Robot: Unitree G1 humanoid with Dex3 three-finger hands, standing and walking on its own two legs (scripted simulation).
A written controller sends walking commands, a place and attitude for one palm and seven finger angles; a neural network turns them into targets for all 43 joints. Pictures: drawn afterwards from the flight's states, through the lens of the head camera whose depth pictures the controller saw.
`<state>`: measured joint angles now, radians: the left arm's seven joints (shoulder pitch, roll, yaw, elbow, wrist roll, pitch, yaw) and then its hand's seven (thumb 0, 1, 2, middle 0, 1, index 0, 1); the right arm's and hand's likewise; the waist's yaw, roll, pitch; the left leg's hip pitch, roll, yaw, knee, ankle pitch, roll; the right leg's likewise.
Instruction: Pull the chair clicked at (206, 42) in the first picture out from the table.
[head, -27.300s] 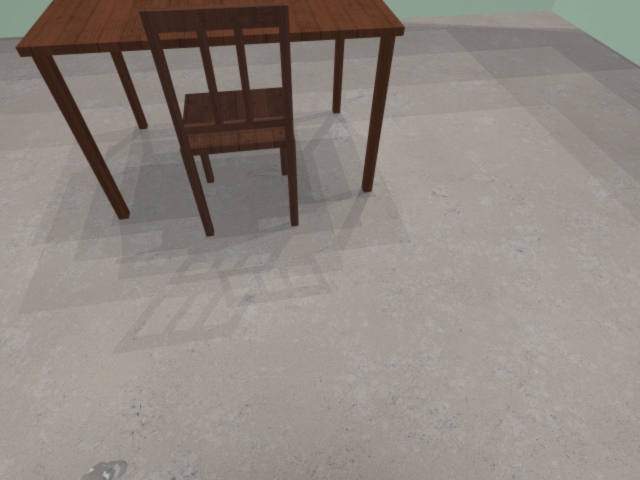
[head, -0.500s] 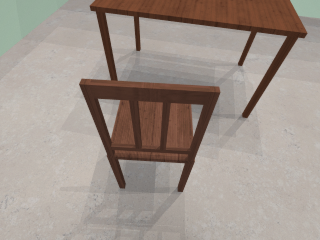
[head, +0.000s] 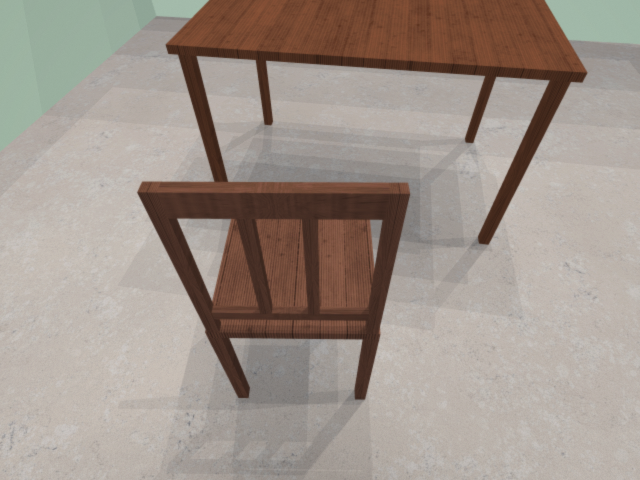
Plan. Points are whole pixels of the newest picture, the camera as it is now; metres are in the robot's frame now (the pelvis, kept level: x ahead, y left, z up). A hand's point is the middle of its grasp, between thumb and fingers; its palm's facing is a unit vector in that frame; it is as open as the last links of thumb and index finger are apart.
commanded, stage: let the arm hang, fingers relaxed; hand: left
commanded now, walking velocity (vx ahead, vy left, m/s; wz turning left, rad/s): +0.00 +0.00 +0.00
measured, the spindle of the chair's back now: (257, 269) +0.48 +0.14 -0.10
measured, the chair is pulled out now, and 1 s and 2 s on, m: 0.58 0.58 0.58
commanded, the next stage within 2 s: look to check the result in 0.08 s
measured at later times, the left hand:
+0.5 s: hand out of the picture +0.00 +0.16 -0.17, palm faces +0.01 -0.99 -0.17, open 7.4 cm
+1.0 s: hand out of the picture +0.00 +0.17 -0.17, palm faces +0.01 -0.98 -0.18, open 7.4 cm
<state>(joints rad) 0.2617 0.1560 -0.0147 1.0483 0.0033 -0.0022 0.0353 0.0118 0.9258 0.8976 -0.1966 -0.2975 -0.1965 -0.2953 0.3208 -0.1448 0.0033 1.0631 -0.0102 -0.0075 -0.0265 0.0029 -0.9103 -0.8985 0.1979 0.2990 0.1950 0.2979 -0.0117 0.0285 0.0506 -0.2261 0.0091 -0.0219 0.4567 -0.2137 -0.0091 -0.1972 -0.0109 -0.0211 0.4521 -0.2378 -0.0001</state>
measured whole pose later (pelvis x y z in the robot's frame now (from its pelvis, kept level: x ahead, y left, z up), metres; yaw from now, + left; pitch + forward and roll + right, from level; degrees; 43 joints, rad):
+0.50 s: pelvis +0.00 +0.00 +0.00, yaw +0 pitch -1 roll +0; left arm 0.30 0.13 -0.02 1.07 0.00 0.00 0.03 0.01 0.91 0.90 -0.20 -0.30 -0.20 -0.30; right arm 0.32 -0.13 0.01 1.07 -0.01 -0.01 -0.03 0.00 -0.91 -0.90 0.20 0.30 0.20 0.30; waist -0.01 0.01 0.07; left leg -0.23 0.02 -0.02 0.46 -0.22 -0.01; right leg -0.19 0.00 -0.02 0.44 -0.23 0.00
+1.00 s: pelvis +0.01 +0.01 +0.00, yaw +0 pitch -1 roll +0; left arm 0.30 0.14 -0.01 1.07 0.00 0.00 0.03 0.00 0.91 0.90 -0.20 -0.30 -0.20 -0.30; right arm 0.33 -0.12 0.01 1.07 -0.01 -0.01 -0.03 0.00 -0.91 -0.90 0.20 0.30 0.20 0.30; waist -0.01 0.01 0.06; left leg -0.22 0.00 -0.01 0.45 -0.22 0.00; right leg -0.19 -0.02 -0.01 0.44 -0.24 0.01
